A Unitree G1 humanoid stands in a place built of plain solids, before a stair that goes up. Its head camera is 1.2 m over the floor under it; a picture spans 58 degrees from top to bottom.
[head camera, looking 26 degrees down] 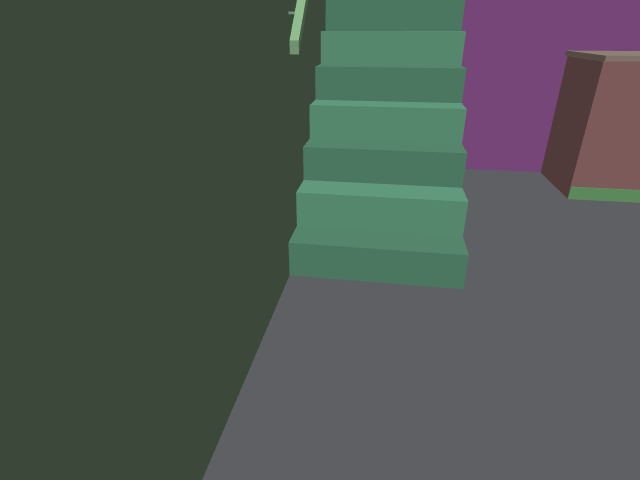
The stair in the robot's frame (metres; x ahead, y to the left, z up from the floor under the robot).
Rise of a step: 0.20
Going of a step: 0.22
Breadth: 0.91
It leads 9 degrees to the right of straight ahead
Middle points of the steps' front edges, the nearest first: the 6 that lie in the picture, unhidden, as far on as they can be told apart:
1.95 -0.29 0.20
2.17 -0.32 0.40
2.39 -0.35 0.59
2.60 -0.39 0.79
2.82 -0.42 0.99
3.04 -0.45 1.19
